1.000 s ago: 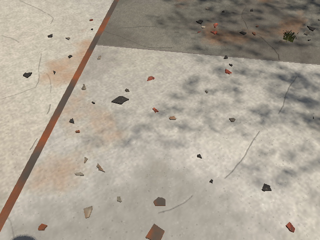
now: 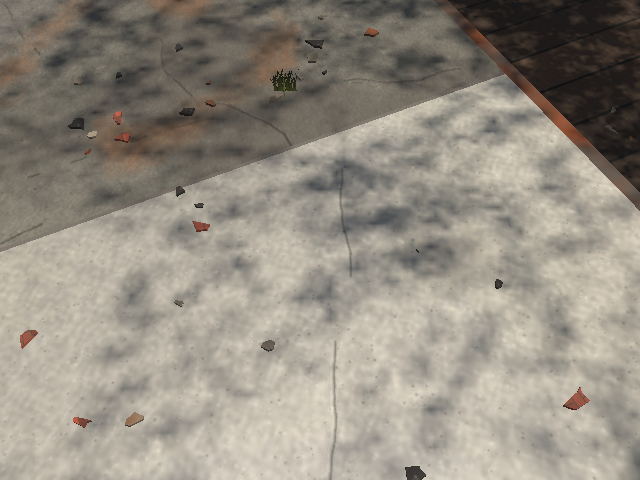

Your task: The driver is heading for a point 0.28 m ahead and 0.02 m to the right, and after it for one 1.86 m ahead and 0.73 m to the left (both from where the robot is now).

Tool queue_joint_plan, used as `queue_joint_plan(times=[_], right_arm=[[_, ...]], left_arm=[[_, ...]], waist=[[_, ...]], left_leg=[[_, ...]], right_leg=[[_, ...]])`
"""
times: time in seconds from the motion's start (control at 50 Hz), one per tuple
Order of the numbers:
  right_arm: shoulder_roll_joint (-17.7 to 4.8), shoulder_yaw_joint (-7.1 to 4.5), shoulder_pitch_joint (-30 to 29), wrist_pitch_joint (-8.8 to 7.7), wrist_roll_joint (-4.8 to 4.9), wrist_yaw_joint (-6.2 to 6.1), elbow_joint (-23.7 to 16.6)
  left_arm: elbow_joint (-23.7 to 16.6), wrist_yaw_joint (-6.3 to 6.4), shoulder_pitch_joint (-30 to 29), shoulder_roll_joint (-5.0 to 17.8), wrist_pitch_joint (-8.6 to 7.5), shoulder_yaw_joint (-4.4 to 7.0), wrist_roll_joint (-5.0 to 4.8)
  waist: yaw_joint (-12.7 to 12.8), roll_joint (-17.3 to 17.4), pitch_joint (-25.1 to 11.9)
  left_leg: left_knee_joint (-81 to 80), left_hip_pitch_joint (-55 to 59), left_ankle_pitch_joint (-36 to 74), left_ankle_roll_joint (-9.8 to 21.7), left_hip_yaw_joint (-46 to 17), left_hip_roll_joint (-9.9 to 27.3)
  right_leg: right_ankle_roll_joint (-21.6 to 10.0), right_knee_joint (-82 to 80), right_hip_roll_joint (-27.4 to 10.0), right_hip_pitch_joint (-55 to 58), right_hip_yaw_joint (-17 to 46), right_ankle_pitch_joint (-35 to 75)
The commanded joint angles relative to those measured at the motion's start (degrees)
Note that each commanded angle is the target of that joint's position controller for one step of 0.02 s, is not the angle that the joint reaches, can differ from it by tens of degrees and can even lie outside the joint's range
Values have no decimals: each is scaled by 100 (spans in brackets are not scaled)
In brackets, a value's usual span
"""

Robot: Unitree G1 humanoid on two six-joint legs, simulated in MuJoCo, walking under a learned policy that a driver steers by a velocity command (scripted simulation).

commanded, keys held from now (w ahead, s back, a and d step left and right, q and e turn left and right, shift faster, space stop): e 0.14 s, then q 0.86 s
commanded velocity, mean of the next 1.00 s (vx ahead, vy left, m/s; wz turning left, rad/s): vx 0.03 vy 0.00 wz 0.15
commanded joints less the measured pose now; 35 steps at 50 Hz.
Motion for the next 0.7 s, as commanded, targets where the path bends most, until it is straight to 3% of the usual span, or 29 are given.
queue_joint_plan(times=[0.02,0.1,0.16,0.26,0.3,0.32,0.34,0.36,0.38,0.44,0.5,0.58,0.66,0.7], right_arm=[[-500,-115,419,87,16,-35,-234],[-552,-94,-7,115,56,-67,-423],[-562,-66,-55,98,103,-86,-473],[-411,30,153,60,171,-90,-368],[-211,104,503,24,156,-85,-186],[-395,93,503,-40,93,-115,-164],[-886,51,473,-93,41,-124,-260],[-938,64,262,-54,127,-70,-235],[-834,69,295,-54,135,11,-243],[-1150,-64,603,-23,142,38,-111],[-1163,-178,558,58,194,27,-98],[-1088,-266,606,137,134,63,-92],[-1169,-354,424,215,95,138,-150],[-1181,-375,145,274,118,169,-223]], left_arm=[[-371,48,231,912,-23,204,2],[-407,87,473,968,59,230,30],[-440,100,514,956,100,222,72],[-395,126,319,627,120,22,133],[-338,181,81,497,121,-112,49],[-321,193,228,419,84,-164,66],[-325,211,669,413,77,-153,156],[-157,243,738,548,195,-112,63],[-152,270,442,754,241,-84,97],[-286,185,-174,791,279,-24,17],[-312,166,-237,611,290,-52,47],[-443,201,-476,502,271,-96,9],[-497,223,-314,556,192,-120,-30],[-410,249,90,568,136,-118,-27]], waist=[[-128,-526,-1049],[30,-602,-917],[46,-653,-884],[40,-723,-907],[-257,-576,-840],[-148,-244,-888],[168,664,-972],[172,1038,-951],[26,876,-786],[-178,750,-698],[-107,463,-774],[-236,619,-892],[-216,781,-1036],[10,763,-1025]], left_leg=[[-163,153,272,-32,37,-114],[-627,-60,198,-6,-122,-223],[-995,97,-12,75,-128,-344],[-2265,1562,-235,372,121,-479],[-4042,2796,904,476,121,-459],[-4443,3381,1811,570,-571,2],[-4233,3710,3862,832,-1703,1075],[-4068,3042,4577,1646,-2031,1407],[-4158,2899,4388,1743,-2172,1256],[-4269,3086,3243,1602,-2112,822],[-4292,3041,2677,1551,-1941,518],[-4293,2930,2123,1572,-2047,325],[-4279,2587,1746,1418,-2386,229],[-4149,2170,1365,1160,-2434,40]], right_leg=[[-583,-312,-1588,716,1381,3436],[-564,-233,-1652,1082,1845,2902],[-615,-58,-1707,1269,1962,3200],[-417,169,-1685,955,1691,3677],[-51,258,-1515,537,1551,2757],[241,347,-1291,243,1443,1718],[407,864,-804,-87,964,-512],[508,771,-432,166,475,-1652],[558,985,-442,138,350,-1795],[735,2035,-283,-545,228,-2082],[953,2775,-373,-887,204,-2005],[1035,2450,-417,-925,112,-1905],[883,1532,-343,-269,108,-1667],[747,471,-273,444,37,-1119]])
